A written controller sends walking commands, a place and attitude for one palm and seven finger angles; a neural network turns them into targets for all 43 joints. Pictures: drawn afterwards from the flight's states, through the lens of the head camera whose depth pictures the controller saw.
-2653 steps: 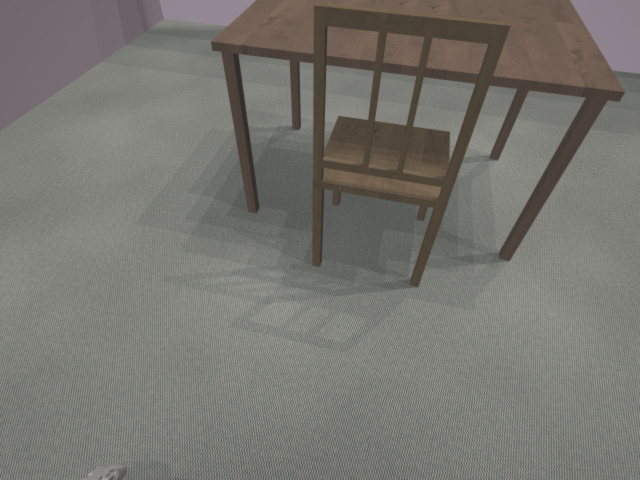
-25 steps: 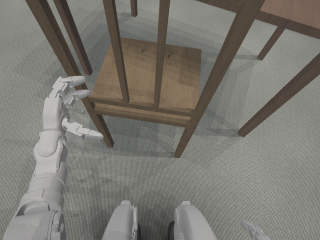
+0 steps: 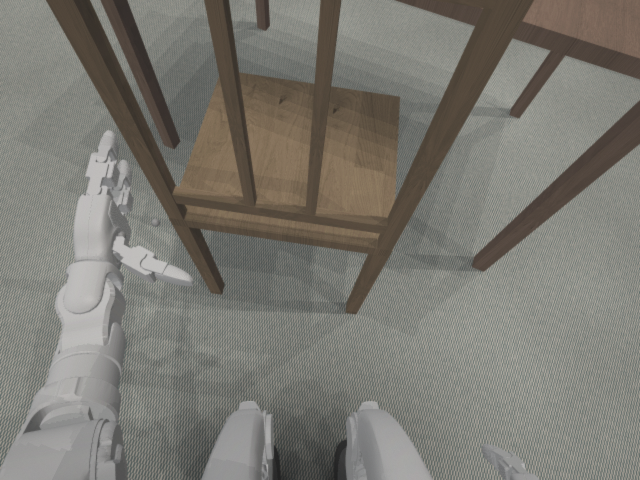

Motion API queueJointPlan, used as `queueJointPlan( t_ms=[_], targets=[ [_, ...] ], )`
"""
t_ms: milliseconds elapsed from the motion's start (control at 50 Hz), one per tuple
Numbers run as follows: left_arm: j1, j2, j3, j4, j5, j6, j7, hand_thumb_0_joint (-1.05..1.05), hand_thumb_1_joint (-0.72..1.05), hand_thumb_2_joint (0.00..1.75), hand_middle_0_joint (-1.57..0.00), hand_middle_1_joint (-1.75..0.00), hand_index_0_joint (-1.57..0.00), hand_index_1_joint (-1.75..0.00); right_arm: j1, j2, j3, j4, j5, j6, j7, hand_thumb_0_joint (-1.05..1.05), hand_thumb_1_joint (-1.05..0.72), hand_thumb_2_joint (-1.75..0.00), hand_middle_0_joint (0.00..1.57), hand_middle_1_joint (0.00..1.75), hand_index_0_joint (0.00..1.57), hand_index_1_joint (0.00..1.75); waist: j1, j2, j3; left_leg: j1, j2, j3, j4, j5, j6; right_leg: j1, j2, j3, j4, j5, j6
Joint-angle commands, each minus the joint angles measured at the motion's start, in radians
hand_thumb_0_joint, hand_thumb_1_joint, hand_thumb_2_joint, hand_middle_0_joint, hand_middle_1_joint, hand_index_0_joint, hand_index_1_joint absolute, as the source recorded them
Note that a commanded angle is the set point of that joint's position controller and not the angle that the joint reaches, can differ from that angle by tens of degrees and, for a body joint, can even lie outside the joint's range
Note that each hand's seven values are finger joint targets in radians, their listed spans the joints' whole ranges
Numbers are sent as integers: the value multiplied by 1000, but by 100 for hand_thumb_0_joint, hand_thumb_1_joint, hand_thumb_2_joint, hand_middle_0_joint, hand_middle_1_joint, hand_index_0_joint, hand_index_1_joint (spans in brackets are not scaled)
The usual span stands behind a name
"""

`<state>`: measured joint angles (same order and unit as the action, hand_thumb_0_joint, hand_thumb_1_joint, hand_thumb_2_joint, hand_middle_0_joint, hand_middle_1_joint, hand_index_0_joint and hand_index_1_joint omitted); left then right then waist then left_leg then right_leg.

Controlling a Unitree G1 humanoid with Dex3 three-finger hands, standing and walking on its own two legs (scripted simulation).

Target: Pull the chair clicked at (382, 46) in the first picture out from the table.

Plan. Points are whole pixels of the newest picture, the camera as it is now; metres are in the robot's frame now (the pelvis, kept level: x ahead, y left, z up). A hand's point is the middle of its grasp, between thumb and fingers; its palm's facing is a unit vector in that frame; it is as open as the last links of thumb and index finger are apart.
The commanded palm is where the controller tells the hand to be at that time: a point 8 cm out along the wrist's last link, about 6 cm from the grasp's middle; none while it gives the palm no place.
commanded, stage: draw the fingers out of the gap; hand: left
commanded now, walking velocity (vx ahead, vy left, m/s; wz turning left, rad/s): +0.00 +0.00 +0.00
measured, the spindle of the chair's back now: (237, 122) +0.54 +0.11 +0.06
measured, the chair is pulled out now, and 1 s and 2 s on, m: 0.13 0.13 0.13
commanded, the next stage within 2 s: aim the fingers beside a spindle in 0.60 s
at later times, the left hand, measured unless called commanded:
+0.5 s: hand (143, 290) +0.33 +0.20 +0.01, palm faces +0.05 -1.00 -0.05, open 17.5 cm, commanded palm +0.30 +0.25 +0.02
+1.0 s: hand (143, 322) +0.30 +0.19 +0.02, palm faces +0.00 -1.00 -0.03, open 17.4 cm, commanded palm +0.28 +0.24 +0.02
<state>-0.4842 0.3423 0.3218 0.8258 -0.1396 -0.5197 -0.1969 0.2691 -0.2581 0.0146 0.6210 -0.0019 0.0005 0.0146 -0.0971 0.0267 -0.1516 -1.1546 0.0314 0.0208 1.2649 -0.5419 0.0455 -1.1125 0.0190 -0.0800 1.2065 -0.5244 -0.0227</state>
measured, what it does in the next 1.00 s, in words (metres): stands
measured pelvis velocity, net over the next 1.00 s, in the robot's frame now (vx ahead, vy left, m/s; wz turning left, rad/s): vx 0.00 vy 0.00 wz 0.03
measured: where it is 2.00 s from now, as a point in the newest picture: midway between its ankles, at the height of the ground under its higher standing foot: outside the picture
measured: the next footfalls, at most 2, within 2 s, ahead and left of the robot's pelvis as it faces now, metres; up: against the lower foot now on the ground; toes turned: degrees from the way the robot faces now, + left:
none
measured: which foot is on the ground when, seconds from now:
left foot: down 0.00-1.00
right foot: down 0.00-1.00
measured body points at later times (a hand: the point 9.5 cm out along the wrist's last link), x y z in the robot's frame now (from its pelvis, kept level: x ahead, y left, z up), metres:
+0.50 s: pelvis +0.00 +0.00 +0.00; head +0.12 +0.03 +0.44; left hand +0.33 +0.26 +0.01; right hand +0.17 -0.24 -0.10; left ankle +0.02 +0.09 -0.63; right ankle +0.02 -0.11 -0.63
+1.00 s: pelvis +0.00 +0.00 -0.01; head +0.11 +0.02 +0.43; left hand +0.29 +0.25 +0.02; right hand +0.18 -0.24 -0.10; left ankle +0.02 +0.09 -0.63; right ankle +0.02 -0.11 -0.63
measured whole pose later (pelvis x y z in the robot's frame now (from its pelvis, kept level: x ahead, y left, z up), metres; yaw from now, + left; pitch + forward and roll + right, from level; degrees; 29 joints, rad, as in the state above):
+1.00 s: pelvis +0.00 +0.00 -0.01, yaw +2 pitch +22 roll -4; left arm 0.02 0.26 0.17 0.28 -0.24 -0.45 -0.24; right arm 0.17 -0.25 0.02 0.57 0.01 -0.12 -0.03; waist -0.02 0.03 -0.16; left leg -1.14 0.01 -0.01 1.30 -0.56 0.04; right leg -1.08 0.00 -0.11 1.24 -0.55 -0.03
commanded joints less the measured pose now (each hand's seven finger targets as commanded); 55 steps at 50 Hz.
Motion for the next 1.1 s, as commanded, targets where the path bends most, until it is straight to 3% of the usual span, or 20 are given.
queueJointPlan(
  t_ms=[0,40,80,120,160,200,260,320,340,420,560,620,660,700,720,740,840,880,980,1080],
  targets=[
    [-125,152,2,-259,-32,-51,-8,0,-55,20,0,0,0,0,70,-162,-64,-104,10,-25,-3,0,-90,-90,20,30,20,30,22,63,-453,370,-16,-65,-169,393,-28,248,13,47,-153,314,-9],
    [-122,178,26,-314,-38,-57,0,0,-55,20,0,0,0,0,64,-165,-68,-106,10,-31,-8,0,-90,-90,20,30,20,30,25,55,-452,378,-13,-73,-174,390,-30,244,12,44,-150,304,-9],
    [-87,126,-10,-362,-43,-63,9,0,-55,20,0,0,0,0,53,-155,-66,-112,8,-40,-7,0,-90,-90,20,30,20,30,24,71,-449,402,-14,-73,-178,388,-33,231,11,41,-155,293,-8],
    [-97,137,-8,-381,-40,-74,22,0,-55,20,0,0,0,0,47,-159,-65,-104,8,-49,-14,0,-90,-90,20,30,20,30,14,56,-416,380,-13,-79,-176,354,-30,213,13,39,-152,265,-8],
    [-34,112,-24,-427,-37,-85,29,0,-55,20,0,0,0,0,37,-154,-67,-112,6,-59,-13,0,-90,-90,20,30,20,30,31,85,-438,419,-14,-82,-181,378,-37,212,10,37,-150,270,-11],
    [9,82,-57,-447,-35,-83,29,0,-55,20,0,0,0,0,26,-153,-68,-114,5,-65,-13,0,-90,-90,20,30,20,30,27,77,-433,430,-10,-88,-182,390,-41,200,9,32,-146,271,-11],
    [49,92,-47,-437,-37,-67,27,0,-55,20,0,0,0,0,10,-157,-66,-116,8,-70,-17,0,-90,-90,20,30,20,30,27,45,-383,382,-15,-87,-185,329,-37,203,8,31,-151,236,-11],
    [56,87,-53,-487,-47,-61,19,0,-55,20,0,0,0,0,-10,-154,-63,-134,12,-78,-25,0,-90,-90,20,30,20,30,30,64,-385,382,-18,-83,-183,317,-33,205,5,35,-152,229,-13],
    [97,103,-36,-501,-50,-60,17,0,-55,20,0,0,0,0,-13,-154,-63,-139,10,-81,-25,0,-90,-90,20,30,20,30,48,60,-405,388,-19,-88,-189,321,-36,221,4,34,-149,230,-14],
    [157,58,-81,-547,-61,-51,9,0,-55,20,0,0,0,0,-32,-148,-61,-153,12,-95,-28,0,-90,-90,20,30,20,30,40,68,-387,392,-19,-87,-181,331,-33,206,4,32,-147,232,-12],
    [310,40,-97,-641,-74,-28,2,0,-55,20,0,0,0,0,-54,-143,-62,-176,14,-111,-31,0,-90,-90,20,30,20,30,55,34,-376,371,-21,-87,-178,316,-31,223,2,30,-146,225,-11],
    [379,52,-91,-713,-78,-32,3,0,-55,20,0,0,0,0,-60,-141,-61,-190,15,-121,-33,0,-90,-90,20,30,20,30,67,65,-386,379,-22,-88,-176,359,-34,236,2,29,-135,251,-16],
    [439,31,-105,-725,-83,-26,2,0,-55,20,0,0,0,0,-65,-136,-62,-190,14,-126,-32,0,-90,-90,20,30,20,30,63,30,-370,366,-22,-86,-171,343,-33,234,2,27,-139,245,-12],
    [435,40,-98,-722,-83,-26,1,0,-55,20,0,0,0,0,-75,-138,-59,-189,13,-129,-34,0,-90,-90,20,30,20,30,56,19,-335,308,-26,-79,-160,279,-26,225,3,34,-143,209,-10],
    [370,33,-93,-730,-112,-36,-13,0,-55,20,0,0,0,0,-75,-140,-54,-180,15,-137,-42,0,-90,-90,20,30,20,30,32,13,-317,288,-28,-84,-146,256,-22,210,3,35,-146,194,-11],
    [340,70,-63,-748,-112,-47,-21,0,-55,21,0,-1,0,-1,-77,-143,-57,-171,14,-143,-49,0,-90,-90,20,30,20,30,45,26,-339,285,-29,-84,-142,245,-24,212,1,40,-141,178,-12],
    [351,52,-99,-782,-110,-41,-48,0,-54,23,-2,-2,-2,-2,-76,-143,-56,-168,13,-171,-56,0,-90,-90,20,30,20,30,53,100,-386,366,-23,-98,-147,301,-32,174,-2,31,-124,188,-18],
    [371,29,-124,-764,-113,-13,-52,0,-53,24,-2,-3,-2,-3,-74,-145,-56,-169,15,-172,-55,0,-90,-90,20,30,20,30,49,70,-376,360,-22,-100,-150,295,-31,179,-2,28,-130,187,-16],
    [418,55,-74,-747,-119,38,-39,0,-52,26,-3,-4,-3,-4,-69,-142,-56,-183,19,-163,-51,0,-90,-90,20,30,20,30,70,38,-386,316,-27,-85,-151,301,-28,237,-1,34,-134,216,-14],
    [381,64,-63,-752,-109,22,-15,0,-51,28,-5,-6,-5,-6,-68,-139,-53,-185,17,-163,-48,0,-90,-90,20,30,20,30,63,39,-364,293,-26,-79,-149,271,-26,231,1,40,-138,192,-13]
  ],
)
